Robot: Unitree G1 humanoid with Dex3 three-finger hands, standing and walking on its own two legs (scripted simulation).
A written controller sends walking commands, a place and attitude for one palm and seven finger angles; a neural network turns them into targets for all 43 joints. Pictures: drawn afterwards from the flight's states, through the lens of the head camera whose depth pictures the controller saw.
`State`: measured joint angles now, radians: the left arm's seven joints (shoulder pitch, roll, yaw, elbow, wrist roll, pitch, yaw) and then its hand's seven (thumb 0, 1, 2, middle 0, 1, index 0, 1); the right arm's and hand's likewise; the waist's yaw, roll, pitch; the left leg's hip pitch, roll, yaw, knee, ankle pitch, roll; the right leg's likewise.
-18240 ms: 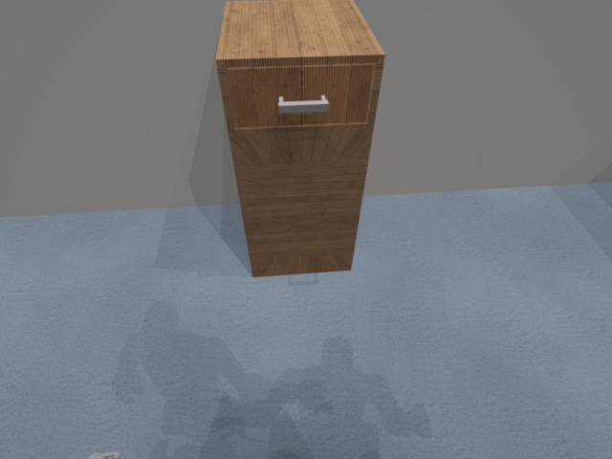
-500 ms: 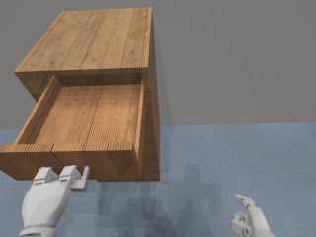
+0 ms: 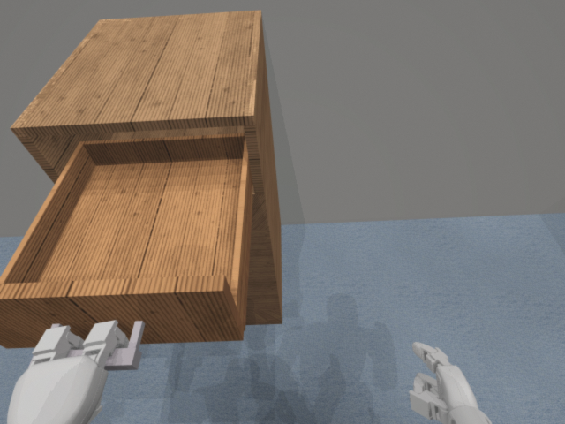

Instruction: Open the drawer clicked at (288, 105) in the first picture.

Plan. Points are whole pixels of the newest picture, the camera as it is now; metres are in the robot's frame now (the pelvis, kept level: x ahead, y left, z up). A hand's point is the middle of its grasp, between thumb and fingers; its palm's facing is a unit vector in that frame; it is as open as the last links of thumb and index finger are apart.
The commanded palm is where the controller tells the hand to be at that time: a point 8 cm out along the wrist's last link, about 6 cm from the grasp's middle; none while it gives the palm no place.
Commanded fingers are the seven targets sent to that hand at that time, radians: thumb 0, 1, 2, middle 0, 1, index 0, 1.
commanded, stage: open the thumb to release the handle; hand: left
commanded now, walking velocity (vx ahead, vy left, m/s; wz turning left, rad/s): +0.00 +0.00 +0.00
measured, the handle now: (91, 344) +0.20 +0.27 +0.05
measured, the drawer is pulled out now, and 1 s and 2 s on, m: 0.30 0.30 0.30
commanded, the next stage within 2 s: lift the hand off the handle in 0.52 s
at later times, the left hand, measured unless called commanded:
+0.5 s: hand (84, 396) +0.15 +0.26 +0.03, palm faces -0.01 -0.07 -1.00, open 11.8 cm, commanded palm +0.12 +0.26 +0.07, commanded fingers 0.00 -0.50 0.30 -0.30 -1.20 -0.30 -1.20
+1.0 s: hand (87, 389) +0.16 +0.26 +0.03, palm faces +0.02 -0.07 -1.00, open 13.6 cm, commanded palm +0.14 +0.26 +0.09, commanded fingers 0.00 -0.50 0.30 -0.30 -1.20 -0.30 -1.20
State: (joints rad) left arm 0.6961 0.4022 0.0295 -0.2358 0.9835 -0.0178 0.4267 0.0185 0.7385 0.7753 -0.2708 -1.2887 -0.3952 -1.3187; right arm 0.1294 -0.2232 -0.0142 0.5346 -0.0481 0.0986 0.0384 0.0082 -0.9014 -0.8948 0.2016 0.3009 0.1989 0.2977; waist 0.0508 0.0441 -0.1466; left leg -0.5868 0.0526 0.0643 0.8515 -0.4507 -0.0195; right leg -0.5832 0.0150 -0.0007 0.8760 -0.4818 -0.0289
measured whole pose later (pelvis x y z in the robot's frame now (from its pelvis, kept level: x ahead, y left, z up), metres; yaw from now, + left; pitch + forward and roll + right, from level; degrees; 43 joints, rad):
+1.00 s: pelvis -0.02 +0.00 +0.01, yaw +3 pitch +7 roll +1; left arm 0.38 0.38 -0.03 -0.02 1.03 -0.01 0.38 0.00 -0.49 0.31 -0.33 -1.21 -0.34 -1.26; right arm 0.12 -0.22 -0.02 0.63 -0.04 0.07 -0.05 0.01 -0.90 -0.89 0.20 0.30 0.20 0.30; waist 0.10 0.06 -0.09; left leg -0.54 0.02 0.01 0.79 -0.38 -0.02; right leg -0.51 -0.01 -0.06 0.81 -0.43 -0.03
